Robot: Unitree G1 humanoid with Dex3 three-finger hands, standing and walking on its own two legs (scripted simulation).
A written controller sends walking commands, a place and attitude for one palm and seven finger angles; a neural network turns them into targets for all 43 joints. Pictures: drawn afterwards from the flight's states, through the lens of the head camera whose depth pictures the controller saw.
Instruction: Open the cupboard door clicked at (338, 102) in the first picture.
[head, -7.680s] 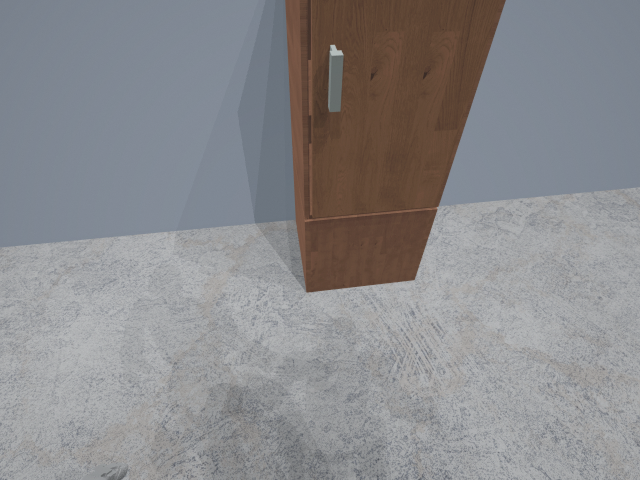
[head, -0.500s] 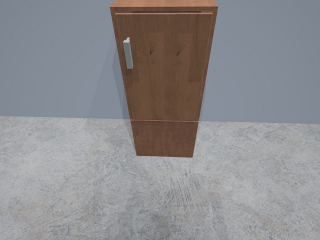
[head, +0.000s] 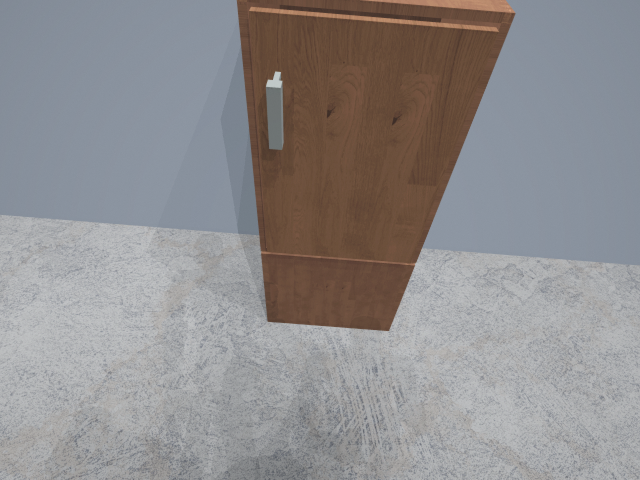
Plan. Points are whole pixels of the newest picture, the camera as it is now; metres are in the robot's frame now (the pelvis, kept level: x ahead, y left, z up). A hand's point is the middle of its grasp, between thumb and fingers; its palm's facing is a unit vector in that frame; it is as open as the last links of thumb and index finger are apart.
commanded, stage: take the last steps up to it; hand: left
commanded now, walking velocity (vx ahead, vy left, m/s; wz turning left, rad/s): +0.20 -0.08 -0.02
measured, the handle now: (276, 110) +0.68 +0.14 +0.10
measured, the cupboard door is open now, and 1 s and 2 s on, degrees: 0 0 0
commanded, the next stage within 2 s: come to a stop and stand still in 0.14 s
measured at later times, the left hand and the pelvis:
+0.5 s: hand (241, 427) +0.22 +0.13 -0.16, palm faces +0.04 -0.98 -0.21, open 7.2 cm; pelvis +0.12 -0.04 +0.00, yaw +1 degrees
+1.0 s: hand out of the picture +0.08 +0.17 -0.17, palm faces +0.05 -0.98 -0.20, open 7.4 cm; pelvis +0.09 -0.02 +0.00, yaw +0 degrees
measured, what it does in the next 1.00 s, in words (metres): steps on the spot: right foot, then left foot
